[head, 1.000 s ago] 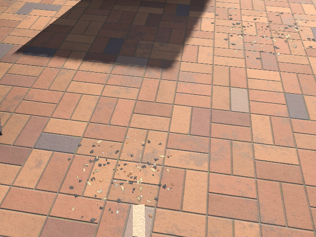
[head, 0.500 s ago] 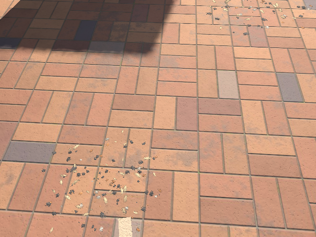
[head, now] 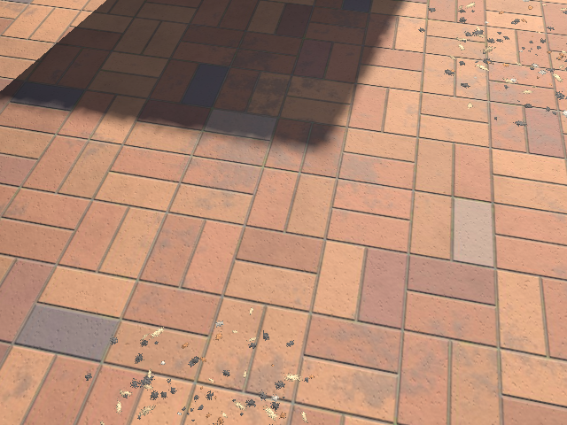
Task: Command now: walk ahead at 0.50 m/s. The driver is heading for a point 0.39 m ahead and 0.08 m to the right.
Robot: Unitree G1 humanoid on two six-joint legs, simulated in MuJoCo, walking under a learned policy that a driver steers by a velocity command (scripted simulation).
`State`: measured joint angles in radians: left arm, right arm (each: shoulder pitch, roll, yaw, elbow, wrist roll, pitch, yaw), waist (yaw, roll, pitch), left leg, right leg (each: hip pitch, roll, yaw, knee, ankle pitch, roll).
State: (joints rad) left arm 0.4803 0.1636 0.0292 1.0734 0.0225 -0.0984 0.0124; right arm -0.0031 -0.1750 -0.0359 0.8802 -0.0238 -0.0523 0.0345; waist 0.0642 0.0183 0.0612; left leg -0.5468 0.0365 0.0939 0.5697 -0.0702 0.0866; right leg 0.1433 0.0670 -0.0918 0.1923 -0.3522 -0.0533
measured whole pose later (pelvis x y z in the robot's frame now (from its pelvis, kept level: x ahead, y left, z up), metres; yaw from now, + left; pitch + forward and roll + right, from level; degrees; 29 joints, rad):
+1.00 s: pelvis +0.35 -0.01 +0.01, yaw -9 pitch -1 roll +0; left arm 0.25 0.17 0.02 1.05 0.00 -0.01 0.02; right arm 0.31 -0.14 -0.01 1.11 -0.02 0.00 -0.03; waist 0.01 -0.01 0.00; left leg -0.18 0.03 0.02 0.45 -0.25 -0.02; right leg -0.24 0.05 -0.10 0.38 -0.13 -0.08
